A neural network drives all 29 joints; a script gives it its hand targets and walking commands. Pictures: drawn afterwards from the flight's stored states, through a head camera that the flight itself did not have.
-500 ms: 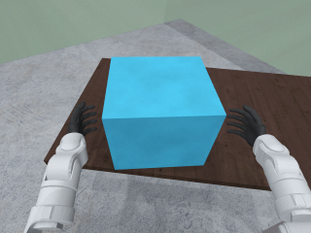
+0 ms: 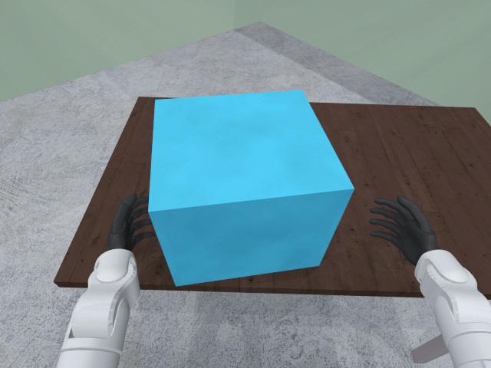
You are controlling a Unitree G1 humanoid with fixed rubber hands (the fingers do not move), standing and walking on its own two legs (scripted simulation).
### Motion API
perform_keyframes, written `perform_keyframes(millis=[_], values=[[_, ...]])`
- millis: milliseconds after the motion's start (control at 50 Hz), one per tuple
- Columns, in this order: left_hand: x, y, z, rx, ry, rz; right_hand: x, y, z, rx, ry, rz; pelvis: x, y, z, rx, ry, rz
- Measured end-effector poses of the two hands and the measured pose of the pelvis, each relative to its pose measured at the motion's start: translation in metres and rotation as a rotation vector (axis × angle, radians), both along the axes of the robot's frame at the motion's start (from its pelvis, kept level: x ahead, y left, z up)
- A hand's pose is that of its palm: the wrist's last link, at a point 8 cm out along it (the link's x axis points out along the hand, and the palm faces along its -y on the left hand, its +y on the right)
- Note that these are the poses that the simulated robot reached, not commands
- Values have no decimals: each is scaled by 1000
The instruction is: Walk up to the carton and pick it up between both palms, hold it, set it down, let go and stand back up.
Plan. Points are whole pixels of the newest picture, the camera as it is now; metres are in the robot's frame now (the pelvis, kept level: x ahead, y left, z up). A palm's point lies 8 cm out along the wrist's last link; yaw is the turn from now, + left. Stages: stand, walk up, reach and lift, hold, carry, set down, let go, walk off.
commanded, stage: set down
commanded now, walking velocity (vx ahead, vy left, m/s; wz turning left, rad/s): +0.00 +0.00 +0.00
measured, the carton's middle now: (240, 186) +0.43 +0.02 +0.06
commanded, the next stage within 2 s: none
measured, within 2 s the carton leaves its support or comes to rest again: neither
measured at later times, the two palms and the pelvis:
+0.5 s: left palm (108, 311) +0.21 +0.19 +0.04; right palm (435, 309) +0.22 -0.26 +0.05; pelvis +0.01 -0.02 +0.00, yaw +0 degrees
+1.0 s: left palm (97, 336) +0.18 +0.21 +0.01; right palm (433, 341) +0.18 -0.26 +0.03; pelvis +0.00 +0.00 +0.00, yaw -1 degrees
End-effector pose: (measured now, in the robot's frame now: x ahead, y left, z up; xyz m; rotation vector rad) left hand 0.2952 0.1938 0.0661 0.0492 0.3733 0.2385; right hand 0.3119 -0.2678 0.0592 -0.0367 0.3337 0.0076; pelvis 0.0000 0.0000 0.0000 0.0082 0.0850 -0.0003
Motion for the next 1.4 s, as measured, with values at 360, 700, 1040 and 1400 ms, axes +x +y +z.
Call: perform_keyframes(millis=[360, 700, 1040, 1400], values=[[-83, 2, -27, -6, -1, 52, -73, -5, -18, -33, 9, 71, 17, -13, 2, 2, -56, 18], [-85, 0, -11, 8, -36, 55, -107, -6, -12, -13, -1, -11, -1, -9, 1, 5, -146, -17], [-109, 17, -53, 2, 110, 26, -130, 13, -36, -49, 146, -11, -2, 4, 1, -1, -120, -22], [-106, 28, -76, 27, 205, -5, -139, 18, -68, -60, 246, -28, 27, 20, 3, -10, -97, -34]])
